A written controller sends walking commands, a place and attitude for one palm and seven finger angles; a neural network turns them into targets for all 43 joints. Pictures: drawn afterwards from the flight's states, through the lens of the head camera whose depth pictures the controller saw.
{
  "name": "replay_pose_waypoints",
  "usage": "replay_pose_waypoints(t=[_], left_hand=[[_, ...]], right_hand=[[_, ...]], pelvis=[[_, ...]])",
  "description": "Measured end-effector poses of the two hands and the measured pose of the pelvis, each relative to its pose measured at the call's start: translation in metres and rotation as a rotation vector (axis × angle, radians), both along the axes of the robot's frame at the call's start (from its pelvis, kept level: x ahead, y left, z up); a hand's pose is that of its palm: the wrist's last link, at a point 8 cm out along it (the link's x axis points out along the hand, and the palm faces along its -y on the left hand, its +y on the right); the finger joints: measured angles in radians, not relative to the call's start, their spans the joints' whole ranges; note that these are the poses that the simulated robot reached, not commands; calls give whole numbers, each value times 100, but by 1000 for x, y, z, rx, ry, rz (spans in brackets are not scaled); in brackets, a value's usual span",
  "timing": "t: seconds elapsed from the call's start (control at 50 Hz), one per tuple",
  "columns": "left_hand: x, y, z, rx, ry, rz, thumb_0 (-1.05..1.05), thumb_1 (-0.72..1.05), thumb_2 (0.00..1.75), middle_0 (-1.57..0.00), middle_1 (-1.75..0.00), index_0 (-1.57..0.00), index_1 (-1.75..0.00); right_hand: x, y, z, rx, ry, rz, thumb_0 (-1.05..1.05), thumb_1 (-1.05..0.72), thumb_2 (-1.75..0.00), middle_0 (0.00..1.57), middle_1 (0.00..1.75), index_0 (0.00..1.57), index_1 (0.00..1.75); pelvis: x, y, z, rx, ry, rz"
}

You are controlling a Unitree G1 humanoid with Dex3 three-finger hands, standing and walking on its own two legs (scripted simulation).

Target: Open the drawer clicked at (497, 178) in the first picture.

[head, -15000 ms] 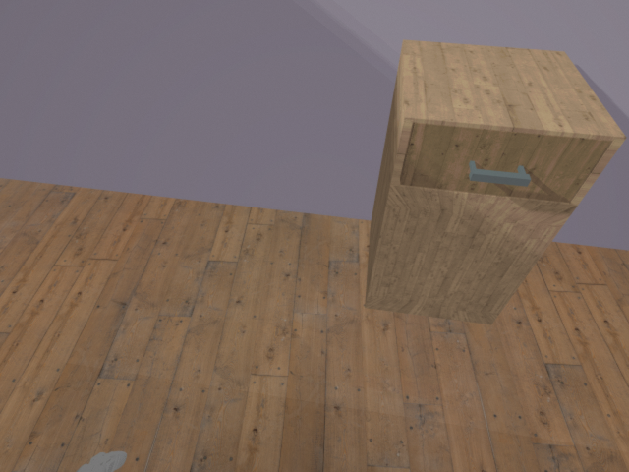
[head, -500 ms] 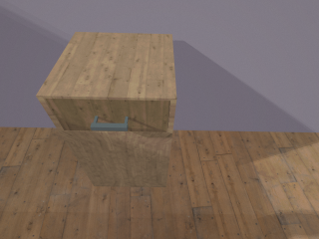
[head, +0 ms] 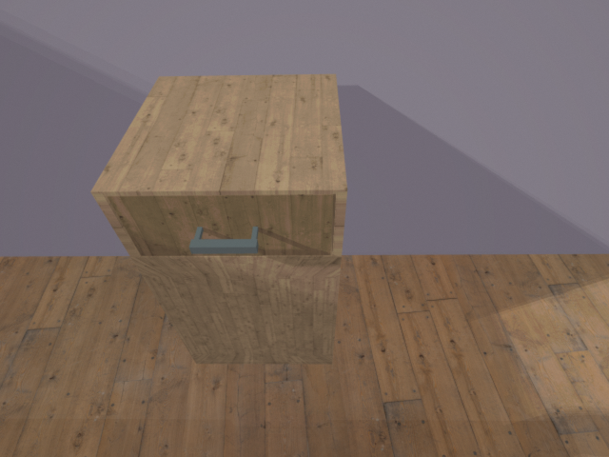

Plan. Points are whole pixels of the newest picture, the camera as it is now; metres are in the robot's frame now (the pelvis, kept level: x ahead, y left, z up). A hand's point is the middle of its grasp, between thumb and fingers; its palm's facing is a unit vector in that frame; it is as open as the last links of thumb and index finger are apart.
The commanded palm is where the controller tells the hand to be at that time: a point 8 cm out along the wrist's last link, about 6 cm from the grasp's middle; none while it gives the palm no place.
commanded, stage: look again from close up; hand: left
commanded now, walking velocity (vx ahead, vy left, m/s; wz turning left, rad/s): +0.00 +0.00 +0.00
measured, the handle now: (225, 238) +0.51 +0.19 -0.07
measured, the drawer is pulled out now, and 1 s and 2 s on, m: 0.00 0.00 0.00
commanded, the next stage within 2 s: raise the hand with hooked fingers in 0.04 s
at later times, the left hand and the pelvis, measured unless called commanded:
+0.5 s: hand (185, 424) +0.17 +0.18 -0.05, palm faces -0.08 -0.22 -0.97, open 8.3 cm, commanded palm +0.14 +0.21 -0.02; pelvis -0.01 -0.04 -0.03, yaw -2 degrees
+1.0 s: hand (163, 378) +0.22 +0.21 -0.02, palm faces -0.04 -0.10 -0.99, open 11.2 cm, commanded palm +0.20 +0.21 +0.04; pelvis +0.00 -0.03 -0.02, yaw +1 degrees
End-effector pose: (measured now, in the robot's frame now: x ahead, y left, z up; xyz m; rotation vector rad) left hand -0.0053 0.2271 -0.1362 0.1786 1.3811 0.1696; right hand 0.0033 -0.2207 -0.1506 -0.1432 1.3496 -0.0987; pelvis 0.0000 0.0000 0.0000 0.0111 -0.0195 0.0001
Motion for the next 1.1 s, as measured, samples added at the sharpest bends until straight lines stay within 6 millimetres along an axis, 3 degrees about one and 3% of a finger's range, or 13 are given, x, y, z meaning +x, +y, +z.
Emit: replay_pose_waypoints(t=[0.16,0.2,0.26,0.34,0.4,0.46,0.52,0.58,0.64,0.74,0.86,0.98,1.1], left_hand=[[-2,-17,-4,-21,31,8,1,90,90,-20,-30,-20,-30],[24,-13,9,47,-80,-107,2,92,89,-20,-30,-20,-30],[83,-1,57,255,-379,-249,4,92,89,-21,-32,-20,-32],[157,-2,123,617,-686,-559,3,86,86,-21,-35,-20,-35],[183,-16,149,846,-809,-759,2,80,84,-21,-38,-20,-38],[178,-33,146,921,-847,-898,2,73,82,-21,-42,-20,-42],[155,-43,131,939,-830,-986,1,66,79,-22,-46,-21,-46],[132,-41,120,989,-803,-1016,1,58,76,-23,-51,-23,-51],[126,-32,120,1067,-813,-990,0,50,73,-24,-55,-24,-55],[152,-15,138,1193,-848,-912,0,38,68,-26,-63,-26,-63],[191,-16,165,1146,-810,-896,0,24,62,-27,-72,-26,-72],[204,-18,175,1060,-814,-998,0,11,56,-28,-81,-27,-81],[213,-4,183,1091,-872,-990,0,-3,50,-29,-90,-28,-90]], right_hand=[[-7,-3,-1,4,54,-16,0,-91,-90,20,30,20,30],[3,-8,4,-20,-31,-23,1,-91,-89,20,30,20,30],[34,-24,12,-69,-240,-40,1,-92,-89,20,30,21,30],[95,-45,22,-92,-473,25,2,-91,-89,20,30,20,30],[143,-58,39,-94,-601,60,1,-91,-89,20,30,20,30],[183,-64,57,-86,-679,103,1,-91,-90,20,30,20,30],[215,-64,70,-88,-717,182,1,-91,-90,19,30,20,30],[238,-57,71,-92,-728,263,1,-91,-90,19,30,20,30],[252,-46,61,-79,-727,310,1,-91,-90,19,30,20,30],[247,-22,35,-5,-690,306,1,-91,-90,19,30,20,30],[201,-6,18,66,-550,222,1,-90,-90,20,30,21,30],[159,-20,15,23,-431,164,1,-90,-89,20,30,21,30],[147,-42,17,-60,-381,131,1,-90,-89,20,30,21,30]], pelvis=[[7,-7,0,-5,6,2],[6,-10,-1,-1,10,-11],[5,-14,-5,12,27,2],[-3,-18,-13,13,83,7],[-7,-23,-19,22,125,-21],[-10,-30,-25,35,155,-42],[-12,-38,-30,43,182,-39],[-14,-44,-39,44,210,-20],[-16,-49,-49,35,226,9],[-17,-50,-57,16,219,37],[-11,-45,-40,14,177,24],[-5,-36,-26,12,154,9],[-3,-26,-22,4,151,13]])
